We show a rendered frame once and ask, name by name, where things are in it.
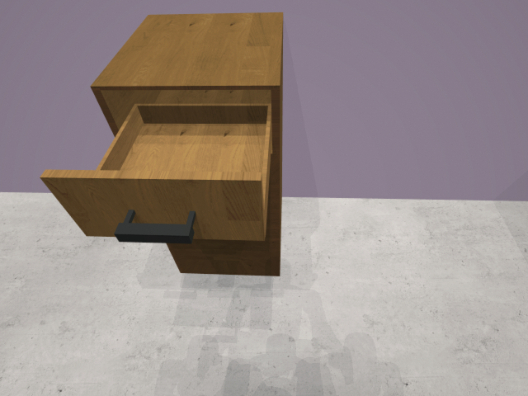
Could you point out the cabinet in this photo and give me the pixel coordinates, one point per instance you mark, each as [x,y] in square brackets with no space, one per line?
[216,58]

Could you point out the handle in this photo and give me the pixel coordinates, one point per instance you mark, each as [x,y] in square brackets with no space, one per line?
[155,233]

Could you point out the drawer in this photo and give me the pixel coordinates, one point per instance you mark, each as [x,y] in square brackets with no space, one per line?
[170,159]

